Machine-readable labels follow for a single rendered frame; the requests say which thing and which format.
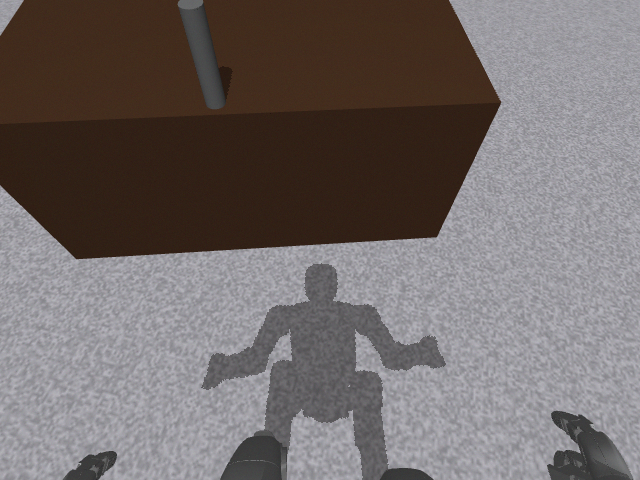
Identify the right robot hand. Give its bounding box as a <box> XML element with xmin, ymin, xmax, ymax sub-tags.
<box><xmin>547</xmin><ymin>411</ymin><xmax>634</xmax><ymax>480</ymax></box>

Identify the left robot hand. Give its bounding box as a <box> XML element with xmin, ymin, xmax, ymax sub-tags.
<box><xmin>63</xmin><ymin>451</ymin><xmax>117</xmax><ymax>480</ymax></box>

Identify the can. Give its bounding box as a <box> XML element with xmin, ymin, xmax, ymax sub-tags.
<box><xmin>178</xmin><ymin>0</ymin><xmax>226</xmax><ymax>109</ymax></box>

